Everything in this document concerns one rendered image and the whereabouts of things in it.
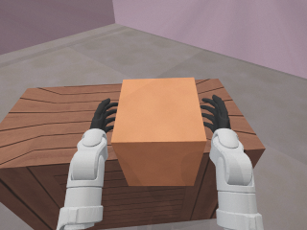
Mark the carton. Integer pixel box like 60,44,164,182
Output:
110,78,207,186

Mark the left robot forearm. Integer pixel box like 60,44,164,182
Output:
56,128,108,230

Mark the robot left hand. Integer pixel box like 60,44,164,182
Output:
89,98,118,133

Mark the robot right hand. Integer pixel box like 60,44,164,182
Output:
200,95,231,133

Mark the pedestal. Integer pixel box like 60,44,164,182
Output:
0,79,266,230

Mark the right robot forearm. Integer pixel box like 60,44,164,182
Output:
209,128,264,230

